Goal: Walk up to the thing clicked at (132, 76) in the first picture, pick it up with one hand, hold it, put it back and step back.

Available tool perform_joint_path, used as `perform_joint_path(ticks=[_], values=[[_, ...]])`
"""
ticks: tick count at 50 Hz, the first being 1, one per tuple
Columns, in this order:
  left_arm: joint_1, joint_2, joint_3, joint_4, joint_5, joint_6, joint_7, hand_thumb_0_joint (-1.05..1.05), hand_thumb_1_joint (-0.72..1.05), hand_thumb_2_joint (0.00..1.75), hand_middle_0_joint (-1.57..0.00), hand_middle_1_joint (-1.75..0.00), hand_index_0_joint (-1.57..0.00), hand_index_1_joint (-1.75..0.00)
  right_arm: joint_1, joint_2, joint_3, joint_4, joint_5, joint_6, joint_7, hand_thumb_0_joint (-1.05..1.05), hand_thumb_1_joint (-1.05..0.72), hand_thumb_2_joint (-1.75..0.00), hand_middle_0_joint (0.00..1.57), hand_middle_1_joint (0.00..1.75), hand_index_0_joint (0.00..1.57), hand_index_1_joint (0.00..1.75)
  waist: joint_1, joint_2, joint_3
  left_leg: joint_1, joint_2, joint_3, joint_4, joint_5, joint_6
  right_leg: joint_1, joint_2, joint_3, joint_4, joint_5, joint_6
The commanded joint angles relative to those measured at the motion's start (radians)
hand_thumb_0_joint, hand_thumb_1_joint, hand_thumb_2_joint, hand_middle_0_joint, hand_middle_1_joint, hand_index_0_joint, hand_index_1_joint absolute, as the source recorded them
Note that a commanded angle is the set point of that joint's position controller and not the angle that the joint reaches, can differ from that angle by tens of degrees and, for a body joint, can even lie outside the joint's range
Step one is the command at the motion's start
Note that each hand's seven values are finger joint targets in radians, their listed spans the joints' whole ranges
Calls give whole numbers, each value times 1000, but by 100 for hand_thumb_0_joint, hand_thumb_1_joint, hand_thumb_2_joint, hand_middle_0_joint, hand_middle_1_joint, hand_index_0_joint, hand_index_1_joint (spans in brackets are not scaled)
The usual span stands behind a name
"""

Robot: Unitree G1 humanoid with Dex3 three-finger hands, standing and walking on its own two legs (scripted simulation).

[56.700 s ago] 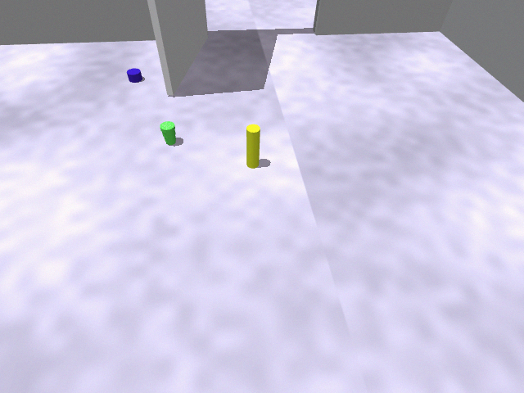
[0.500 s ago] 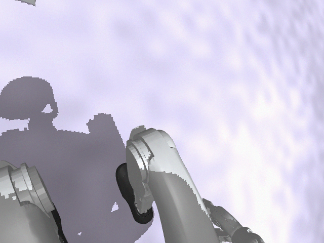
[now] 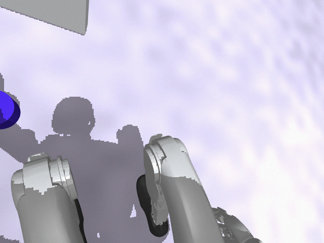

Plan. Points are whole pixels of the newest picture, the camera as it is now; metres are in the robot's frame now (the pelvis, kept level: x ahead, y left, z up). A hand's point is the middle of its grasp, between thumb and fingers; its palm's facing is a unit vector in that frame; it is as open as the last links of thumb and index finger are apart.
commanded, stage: withdraw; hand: left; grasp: from above
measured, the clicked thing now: out of the picture +0.45 +0.34 -0.29
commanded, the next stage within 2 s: home in 0.56 s
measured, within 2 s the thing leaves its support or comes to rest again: neither
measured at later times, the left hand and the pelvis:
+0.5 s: hand out of the picture +0.42 +0.35 -0.12, palm faces -0.49 -0.10 -0.87, open 14.0 cm; pelvis -0.02 -0.01 +0.03, yaw +4 degrees
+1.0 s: hand out of the picture +0.41 +0.34 -0.06, palm faces -0.33 -0.29 -0.90, open 11.8 cm; pelvis +0.00 +0.00 +0.07, yaw +5 degrees
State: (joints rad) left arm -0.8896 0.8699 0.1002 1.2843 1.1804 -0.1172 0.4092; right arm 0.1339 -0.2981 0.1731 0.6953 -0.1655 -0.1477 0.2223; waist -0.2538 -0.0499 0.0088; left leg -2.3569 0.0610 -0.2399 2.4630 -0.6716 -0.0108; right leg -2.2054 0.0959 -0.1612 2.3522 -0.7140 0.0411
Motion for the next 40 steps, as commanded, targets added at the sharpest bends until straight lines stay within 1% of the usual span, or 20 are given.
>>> perform_joint_path(ticks=[1, 4, 8, 10, 12, 14, 18, 21, 24, 25, 29, 30, 31, 33, 34, 35, 36, 37, 38, 40], values=[[-314, 210, -15, -201, -46, 51, -69, 0, -51, 98, -6, -100, -7, -99, 201, -270, -141, -21, 43, 40, -17, 0, -90, -90, 20, 30, 20, 30, 8, 412, -698, 574, 1, 120, -309, 150, 32, 322, 25, -37, -304, 253, -70], [-317, 127, -74, -217, -81, 65, -158, 0, -52, 99, -7, -100, -7, -100, 214, -245, -154, -25, 62, 71, -32, 0, -90, -90, 20, 30, 20, 30, -2, 349, -681, 580, -6, 129, -347, 147, 38, 359, 20, -15, -347, 242, -70], [-291, 121, -86, -180, -85, 52, -253, 0, -52, 99, -7, -100, -7, -100, 216, -236, -157, -49, 79, 114, -66, 0, -90, -90, 20, 30, 20, 30, -1, 248, -609, 524, -18, 137, -372, 118, 46, 366, 11, 0, -380, 203, -74], [-301, 122, -88, -169, -79, 32, -276, 0, -51, 99, -7, -100, -7, -100, 209, -232, -147, -60, 82, 129, -86, 0, -89, -90, 20, 30, 20, 30, 0, 215, -569, 502, -23, 144, -371, 112, 49, 359, 6, 3, -393, 190, -77], [-313, 148, -74, -165, -77, 6, -283, 0, -50, 99, -7, -100, -8, -100, 200, -224, -137, -72, 82, 139, -102, 0, -89, -90, 20, 30, 20, 30, 15, 207, -573, 487, -26, 155, -366, 119, 50, 379, 5, 18, -397, 188, -76], [-311, 180, -47, -155, -70, -23, -277, 0, -50, 99, -7, -100, -8, -99, 197, -220, -126, -76, 81, 145, -110, 0, -89, -90, 20, 30, 20, 30, 27, 200, -583, 487, -29, 156, -373, 117, 48, 380, 2, 18, -391, 174, -77], [-361, 186, -48, -118, -32, -87, -233, 0, -52, 100, -7, -99, -7, -99, 186, -221, -109, -67, 67, 148, -123, 0, -89, -90, 20, 30, 20, 30, 6, 267, -594, 526, -24, 150, -363, 111, 42, 325, 2, 4, -358, 177, -76], [-391, 201, -43, -76, -3, -126, -176, 0, -51, 99, -7, -99, -8, -99, 186, -228, -94, -56, 52, 150, -126, 0, -89, -90, 20, 30, 20, 30, -2, 310, -610, 531, -25, 151, -341, 125, 36, 306, 2, -2, -327, 189, -77], [-464, 270, -8, -53, 43, -151, -110, 0, -50, 97, -7, -100, -8, -99, 196, -248, -86, -43, 36, 146, -127, 0, -89, -89, 20, 30, 20, 30, -12, 373, -639, 586, -25, 140, -327, 125, 28, 263, -2, -26, -295, 186, -77], [-484, 279, 1, -42, 47, -159, -88, 0, -50, 97, -7, -100, -8, -99, 198, -255, -84, -43, 28, 142, -126, 0, -89, -89, 20, 30, 20, 30, -23, 389, -636, 591, -24, 136, -324, 111, 25, 249, -2, -32, -288, 174, -78], [-538, 347, 48, -40, 83, -152, -19, 0, -50, 97, -7, -100, -8, -99, 216, -262, -80, -29, 7, 126, -126, 0, -89, -89, 20, 30, 20, 30, -26, 469, -698, 632, -22, 140, -302, 132, 18, 259, -5, -33, -263, 194, -79], [-550, 360, 63, -76, 81, -143, -7, 0, -50, 96, -7, -99, -8, -98, 213, -271, -91, -31, 5, 120, -127, 0, -89, -89, 20, 30, 20, 30, -14, 485, -735, 664, -21, 141, -308, 137, 19, 243, -10, -43, -258, 202, -77], [-523, 352, 53, -46, 84, -127, -2, 0, -49, 96, -8, -99, -9, -97, 213, -269, -93, -34, 4, 114, -126, 0, -89, -89, 20, 30, 20, 30, -18, 496, -737, 666, -18, 141, -304, 130, 19, 235, -9, -39, -256, 196, -79], [-502, 328, 51, -57, 66, -101, 1, 0, -33, 92, -24, -83, -22, -81, 223, -264, -99, -29, 3, 106, -123, 0, -88, -89, 20, 30, 20, 30, -13, 508, -753, 655, -18, 144, -312, 124, 19, 248, -10, -36, -261, 199, -80], [-492, 338, 62, -83, 51, -85, -3, 0, -41, 90, -16, -91, -15, -89, 222, -266, -107, -35, 8, 102, -122, 0, -89, -89, 20, 30, 20, 30, 3, 502, -790, 671, -19, 144, -319, 126, 20, 247, -11, -39, -263, 203, -80], [-461, 318, 49, -78, 42, -67, -11, 0, -47, 93, -10, -97, -11, -96, 225, -261, -112, -34, 11, 100, -121, 0, -90, -89, 20, 30, 20, 30, 9, 510, -795, 664, -19, 153, -320, 130, 23, 263, -10, -34, -272, 209, -79], [-442, 304, 42, -96, 32, -52, -23, 0, -39, 86, -18, -89, -19, -88, 233, -257, -119, -29, 15, 101, -118, 0, -88, -90, 20, 30, 20, 30, 15, 503, -808, 662, -20, 159, -323, 141, 25, 283, -9, -28, -282, 220, -78], [-397, 290, 43, -111, 23, -36, -36, 0, -31, 93, -25, -81, -22, -80, 240, -256, -129, -31, 21, 101, -116, 0, -88, -89, 20, 30, 20, 30, 32, 487, -832, 670, -24, 161, -336, 154, 26, 303, -8, -28, -290, 231, -78], [-370, 272, 41, -135, 0, -19, -52, 0, -23, 94, -25, -73, -23, -72, 251, -253, -138, -30, 27, 102, -111, 0, -88, -89, 20, 30, 20, 30, 35, 478, -836, 683, -23, 164, -342, 177, 28, 318, -9, -25, -299, 254, -76], [-336, 254, 52, -216, -48, 9, -90, 0, -11, 86, -23, -59, -21, -61, 259, -250, -164, -31, 46, 112, -110, 0, -89, -90, 20, 30, 20, 30, 66, 465, -895, 728, -24, 170, -371, 216, 32, 353, -8, -14, -327, 280, -75]])
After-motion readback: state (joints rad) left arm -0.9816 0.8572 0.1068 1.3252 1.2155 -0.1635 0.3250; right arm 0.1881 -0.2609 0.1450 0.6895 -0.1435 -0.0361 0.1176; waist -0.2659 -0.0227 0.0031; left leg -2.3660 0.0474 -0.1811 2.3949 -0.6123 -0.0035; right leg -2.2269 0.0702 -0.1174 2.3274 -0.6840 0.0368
